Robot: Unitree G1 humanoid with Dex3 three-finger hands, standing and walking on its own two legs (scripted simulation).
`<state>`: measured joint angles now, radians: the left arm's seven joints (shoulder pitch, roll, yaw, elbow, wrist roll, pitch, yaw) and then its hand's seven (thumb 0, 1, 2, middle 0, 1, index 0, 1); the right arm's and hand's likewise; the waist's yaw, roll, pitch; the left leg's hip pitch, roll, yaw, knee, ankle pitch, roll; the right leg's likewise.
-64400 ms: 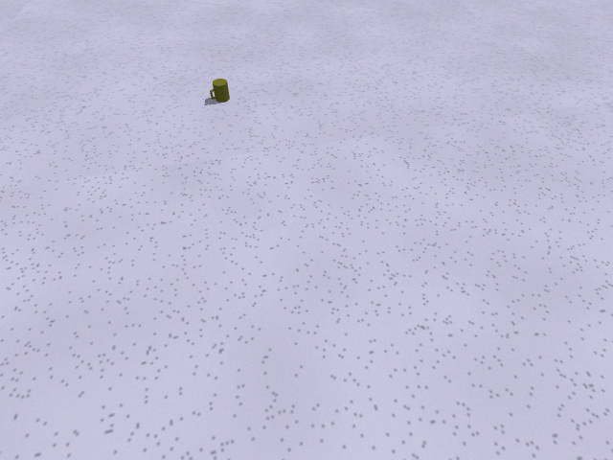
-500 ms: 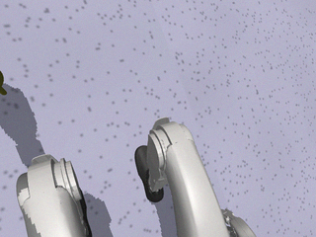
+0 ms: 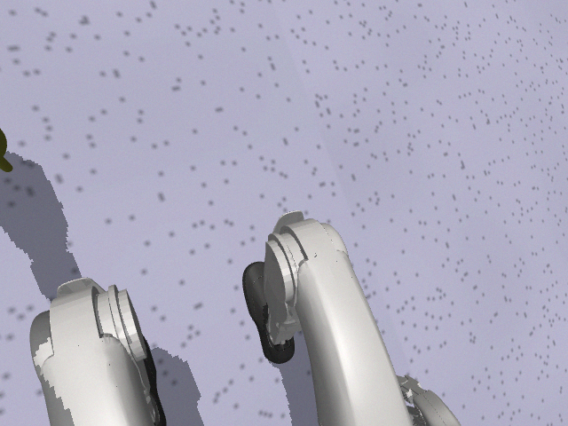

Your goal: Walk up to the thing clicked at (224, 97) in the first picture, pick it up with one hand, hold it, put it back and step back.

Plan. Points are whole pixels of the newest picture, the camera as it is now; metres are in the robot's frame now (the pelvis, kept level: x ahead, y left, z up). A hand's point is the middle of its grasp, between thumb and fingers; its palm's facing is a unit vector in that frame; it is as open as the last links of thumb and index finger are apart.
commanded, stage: crouch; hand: left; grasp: from above
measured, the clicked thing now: out of the picture +0.53 +0.27 -0.23
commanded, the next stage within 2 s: none
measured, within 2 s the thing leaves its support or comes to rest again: neither
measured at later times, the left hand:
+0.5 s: hand out of the picture +0.54 +0.28 -0.17, palm faces -0.47 -0.09 -0.88, open 10.9 cm
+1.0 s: hand out of the picture +0.53 +0.28 -0.17, palm faces -0.47 -0.10 -0.87, open 10.9 cm
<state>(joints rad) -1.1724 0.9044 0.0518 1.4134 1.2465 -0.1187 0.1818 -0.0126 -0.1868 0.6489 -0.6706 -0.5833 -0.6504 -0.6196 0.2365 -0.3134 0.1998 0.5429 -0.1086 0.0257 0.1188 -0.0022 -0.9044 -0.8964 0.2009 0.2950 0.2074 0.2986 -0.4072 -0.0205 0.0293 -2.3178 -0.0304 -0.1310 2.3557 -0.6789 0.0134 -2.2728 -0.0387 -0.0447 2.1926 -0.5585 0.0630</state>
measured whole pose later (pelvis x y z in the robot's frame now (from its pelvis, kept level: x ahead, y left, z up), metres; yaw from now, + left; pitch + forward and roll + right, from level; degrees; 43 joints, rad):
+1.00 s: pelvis +0.00 +0.00 +0.00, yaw +0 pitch +36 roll -11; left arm -1.16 0.90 0.05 1.40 1.24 -0.13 0.18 -0.01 -0.17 0.60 -0.70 -0.54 -0.67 -0.58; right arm 0.24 -0.31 0.19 0.55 -0.11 0.03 0.12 0.00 -0.90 -0.90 0.20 0.29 0.21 0.30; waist -0.40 -0.02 0.02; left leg -2.31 -0.03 -0.13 2.35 -0.68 0.02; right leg -2.26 -0.04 -0.04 2.19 -0.56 0.06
